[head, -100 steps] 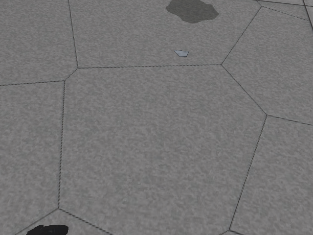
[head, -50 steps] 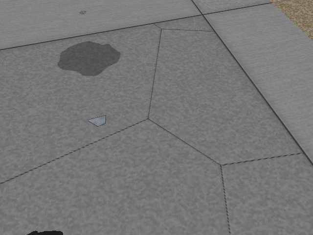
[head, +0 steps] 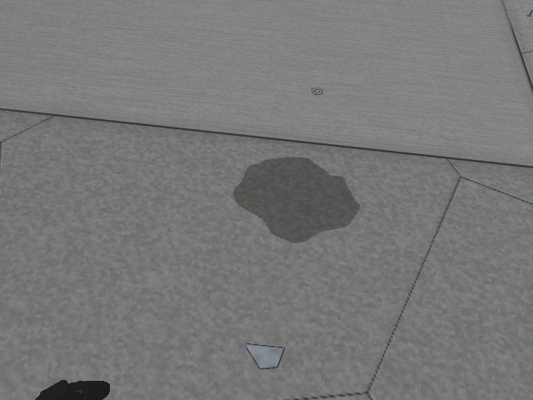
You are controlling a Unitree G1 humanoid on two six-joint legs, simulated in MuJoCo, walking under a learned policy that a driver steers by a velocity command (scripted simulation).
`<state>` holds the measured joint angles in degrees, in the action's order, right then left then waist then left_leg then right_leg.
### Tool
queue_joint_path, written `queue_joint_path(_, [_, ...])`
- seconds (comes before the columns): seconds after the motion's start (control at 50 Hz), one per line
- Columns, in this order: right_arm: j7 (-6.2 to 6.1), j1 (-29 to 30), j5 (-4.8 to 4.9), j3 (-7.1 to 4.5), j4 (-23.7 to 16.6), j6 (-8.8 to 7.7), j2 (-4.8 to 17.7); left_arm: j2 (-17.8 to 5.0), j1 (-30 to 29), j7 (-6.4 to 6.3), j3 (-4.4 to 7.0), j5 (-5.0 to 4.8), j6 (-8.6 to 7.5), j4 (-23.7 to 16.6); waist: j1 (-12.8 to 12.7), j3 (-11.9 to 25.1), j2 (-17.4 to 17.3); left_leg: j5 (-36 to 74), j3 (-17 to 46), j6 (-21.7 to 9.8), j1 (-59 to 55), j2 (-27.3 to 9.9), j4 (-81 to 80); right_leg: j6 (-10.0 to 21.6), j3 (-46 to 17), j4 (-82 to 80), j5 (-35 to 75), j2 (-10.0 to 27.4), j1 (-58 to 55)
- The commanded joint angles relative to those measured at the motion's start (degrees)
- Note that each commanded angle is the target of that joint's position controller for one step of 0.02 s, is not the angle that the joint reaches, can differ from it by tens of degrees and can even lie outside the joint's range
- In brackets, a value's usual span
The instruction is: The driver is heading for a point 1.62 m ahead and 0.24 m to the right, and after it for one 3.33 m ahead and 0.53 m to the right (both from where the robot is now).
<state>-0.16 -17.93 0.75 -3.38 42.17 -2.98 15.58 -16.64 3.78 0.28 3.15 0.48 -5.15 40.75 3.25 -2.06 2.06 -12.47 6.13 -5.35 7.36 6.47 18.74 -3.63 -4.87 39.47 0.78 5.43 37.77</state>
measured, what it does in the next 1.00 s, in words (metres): walks ahead: right foot, then left foot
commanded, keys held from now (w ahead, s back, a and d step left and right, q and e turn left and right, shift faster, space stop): w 0.50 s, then w+e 0.50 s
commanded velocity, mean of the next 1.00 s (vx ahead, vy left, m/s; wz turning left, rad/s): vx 0.50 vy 0.00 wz -0.09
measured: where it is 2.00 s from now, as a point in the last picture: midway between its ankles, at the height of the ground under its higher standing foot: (313, 220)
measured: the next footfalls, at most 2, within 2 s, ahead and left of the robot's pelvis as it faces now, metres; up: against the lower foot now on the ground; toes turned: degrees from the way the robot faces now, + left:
right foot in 0.18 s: +0.29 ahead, -0.15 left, +0.00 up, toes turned +3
left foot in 0.68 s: +0.56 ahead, +0.11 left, +0.00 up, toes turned +0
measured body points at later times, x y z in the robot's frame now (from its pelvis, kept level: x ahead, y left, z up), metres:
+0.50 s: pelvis +0.28 -0.05 +0.00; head +0.31 -0.06 +0.45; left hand +0.29 +0.22 -0.12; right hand +0.49 -0.29 -0.10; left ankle +0.43 +0.13 -0.69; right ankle +0.25 -0.15 -0.75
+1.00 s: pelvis +0.55 +0.00 +0.00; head +0.57 +0.00 +0.45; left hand +0.75 +0.25 -0.10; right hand +0.56 -0.29 -0.12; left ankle +0.52 +0.11 -0.75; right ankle +0.66 -0.18 -0.68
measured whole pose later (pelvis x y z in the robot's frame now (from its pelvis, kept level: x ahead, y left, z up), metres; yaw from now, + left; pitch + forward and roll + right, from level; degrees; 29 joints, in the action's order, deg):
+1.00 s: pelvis +0.55 +0.00 +0.00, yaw -10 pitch +1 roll +2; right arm 0.1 -17.9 -0.8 -4.1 47.9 -5.4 15.4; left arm -17.7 10.5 0.6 4.2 -1.3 -1.2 43.2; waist 3.0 -1.2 2.6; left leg -12.1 -9.9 -1.4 3.1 1.1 14.5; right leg -0.6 -3.4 52.6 -4.6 6.5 39.9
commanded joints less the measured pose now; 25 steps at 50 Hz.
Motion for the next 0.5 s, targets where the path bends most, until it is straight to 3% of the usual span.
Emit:
queue_joint_path(0.02, [-0.39,-2.52,0.18,-2.35,-1.78,-0.65,9.38,-2.98,-6.12,0.84,0.23,-0.68,-1.19,-4.43,1.95,1.16,-6.81,10.91,7.26,-7.23,3.85,-13.2,-5.22,0.43,3.05,-6.72,7.58,-2.97,-7.62])
queue_joint_path(0.06, [-0.39,-3.95,0.27,-2.35,-0.87,-0.44,9.39,-4.08,-7.82,1.36,0.47,-0.73,-1.64,-5.24,2.41,0.36,-6.85,11.56,9.56,-7.09,-1.22,-15.42,-2.68,1.98,2.48,-9.41,4.56,-3.15,-5.29])
queue_joint_path(0.12, [-0.68,-4.04,0.05,-2.64,-0.09,0.18,9.94,-5.56,-5.64,1.79,1.02,-0.72,-2.2,-5.19,0.61,0.24,-8.43,18.6,12.15,-5.96,-6.86,-18.1,1.04,4.8,2.9,-11.48,-2.76,-3.76,-6.38])
queue_joint_path(0.14, [-0.71,-2.86,0.07,-2.65,-0.27,0.39,10.04,-6.39,-2.01,1.68,1.51,-0.65,-2.38,-4.3,-1.67,1.72,-8.96,26.48,11.35,-5.09,-7.17,-17.19,4.54,6.12,4.29,-13.02,-4.03,-5.0,-11.32])
queue_joint_path(0.16, [-0.65,-1.94,-0.08,-2.23,-0.62,0.52,9.06,-8.1,4.72,1.41,2.47,-0.34,-2.55,-2.37,-5.07,6.29,-8.0,33.72,8.92,-3.7,-5.92,-14.15,12.27,8.01,4.95,-13.9,-2.01,-5.33,-21.29])
queue_joint_path(0.18, [-0.64,-1.4,-0.8,-1.22,-1.95,0.52,7.06,-10.88,14.24,1.11,3.18,0.42,-2.61,-1.05,-9.15,14.84,-4.17,26.18,6.11,-1.65,2.05,-10.75,26.77,11.96,-3.4,-11.61,-0.42,2.52,-37.26])
queue_joint_path(0.2, [-0.47,-10.16,0.0,0.11,-2.0,-0.4,2.47,-15.42,20.52,1.2,4.52,0.57,-2.04,0.88,-6.92,22.56,11.85,-4.36,1.0,3.39,23.91,-1.04,48.41,21.91,-28.23,-14.43,-9.6,14.92,-58.54])
queue_joint_path(0.22, [-0.28,-9.2,0.6,-0.05,-1.55,-1.09,5.57,-10.73,21.77,1.68,3.4,-1.23,-1.78,1.91,-8.3,21.64,12.37,-20.44,4.52,3.59,33.44,-1.64,54.6,22.47,-39.74,-21.81,-23.49,16.87,-59.62])
queue_joint_path(0.24, [-0.07,-2.46,1.31,-1.09,-2.62,-1.34,9.29,-7.56,17.74,1.4,2.41,-1.53,-1.48,1.3,-8.96,11.96,6.21,-16.04,4.08,3.29,37.49,-5.18,56.95,19.43,-31.96,-22.96,-27.84,14.96,-52.08])
queue_joint_path(0.26, [-0.05,1.97,0.85,-0.94,-3.79,-1.53,9.05,-6.57,13.79,1.17,1.87,-0.85,-0.95,0.55,-7.82,7.02,1.77,-11.13,1.27,3.17,36.62,-8.06,54.84,17.5,-24.85,-24.01,-24.0,12.52,-44.0])
queue_joint_path(0.28, [0.02,4.23,-0.1,-1.03,-4.33,-1.65,8.35,-5.32,11.45,1.23,1.29,-0.41,-0.69,0.48,-6.52,2.97,0.21,-7.98,0.08,3.42,35.42,-9.84,50.96,17.03,-20.01,-25.8,-18.44,10.1,-37.25])
queue_joint_path(0.32, [0.17,2.28,-0.28,-1.06,-3.82,-1.29,6.59,-4.11,9.96,1.25,0.68,0.12,-0.96,0.63,-3.9,2.4,2.87,-4.44,-0.57,3.96,30.01,-12.08,46.13,16.29,-14.23,-28.26,-10.26,7.0,-31.23])
queue_joint_path(0.36, [0.1,1.63,-0.37,-0.64,-3.61,-0.85,4.83,-5.06,10.6,1.14,0.88,-0.51,-1.3,1.5,-3.24,2.56,3.37,-3.27,-1.97,4.96,29.38,-12.69,42.39,17.17,-10.22,-29.81,-4.09,6.4,-29.42])
queue_joint_path(0.42, [0.01,6.94,-0.75,-0.01,-5.25,-0.96,3.61,-7.32,12.05,0.56,1.46,-0.81,-1.05,2.77,-4.36,1.47,1.78,4.5,-3.03,6.34,31.26,-13.29,32.31,17.23,-5.72,-31.42,1.77,5.9,-29.58])
queue_joint_path(0.5, [0.79,14.3,-0.34,0.56,-6.72,-1.65,2.4,-8.33,15.5,0.2,1.53,-1.47,-0.31,4.69,-7.17,0.33,1.53,15.9,-4.9,6.45,27.5,-11.32,18.57,15.17,-0.85,-31.31,2.63,4.05,-30.2])
Keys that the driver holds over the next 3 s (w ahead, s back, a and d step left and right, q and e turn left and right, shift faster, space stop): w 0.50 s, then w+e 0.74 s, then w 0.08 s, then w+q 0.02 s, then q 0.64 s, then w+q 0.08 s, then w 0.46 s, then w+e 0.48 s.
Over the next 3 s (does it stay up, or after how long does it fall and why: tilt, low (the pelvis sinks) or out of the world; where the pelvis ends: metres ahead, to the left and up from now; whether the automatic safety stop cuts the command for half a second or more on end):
stays up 1.32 -0.15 -0.02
